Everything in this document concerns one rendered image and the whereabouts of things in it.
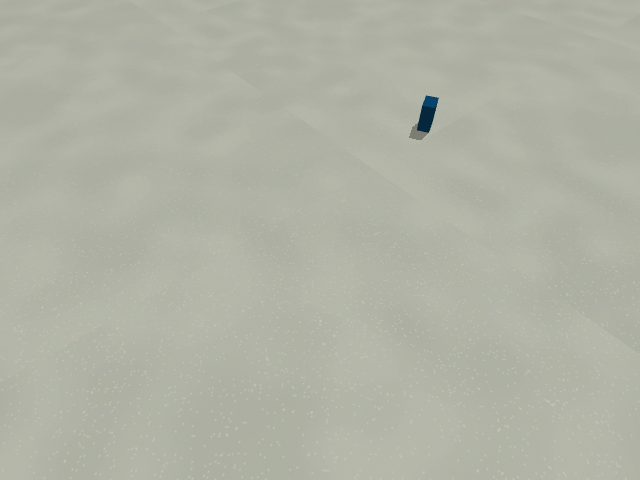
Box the carton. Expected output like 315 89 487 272
417 96 439 133

